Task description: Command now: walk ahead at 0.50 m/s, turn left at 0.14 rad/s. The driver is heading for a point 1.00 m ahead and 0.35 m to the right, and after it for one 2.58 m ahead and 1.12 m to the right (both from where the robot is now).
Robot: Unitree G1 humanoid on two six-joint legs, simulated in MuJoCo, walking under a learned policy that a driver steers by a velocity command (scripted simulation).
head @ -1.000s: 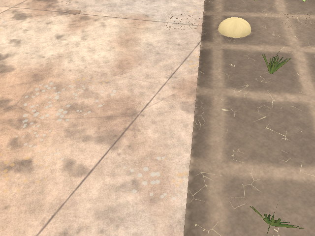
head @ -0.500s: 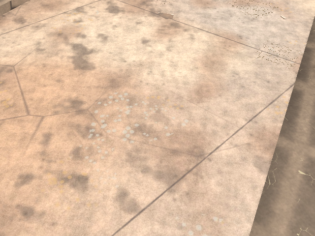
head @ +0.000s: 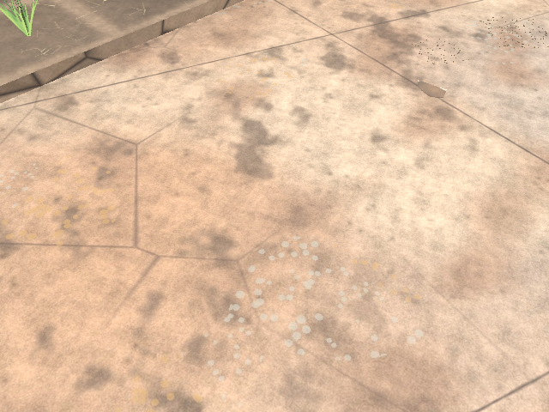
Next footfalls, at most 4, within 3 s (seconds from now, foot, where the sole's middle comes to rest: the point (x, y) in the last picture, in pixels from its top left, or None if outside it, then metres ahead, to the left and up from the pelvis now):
0.28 left None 0.33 0.15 -0.78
0.76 right None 0.51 -0.09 -0.78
1.20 left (245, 403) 0.56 0.13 -0.78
1.70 right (406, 406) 0.59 -0.27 -0.78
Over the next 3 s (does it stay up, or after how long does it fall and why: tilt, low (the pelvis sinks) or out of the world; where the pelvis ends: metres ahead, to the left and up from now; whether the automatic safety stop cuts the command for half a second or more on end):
stays up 1.07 -0.60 0.00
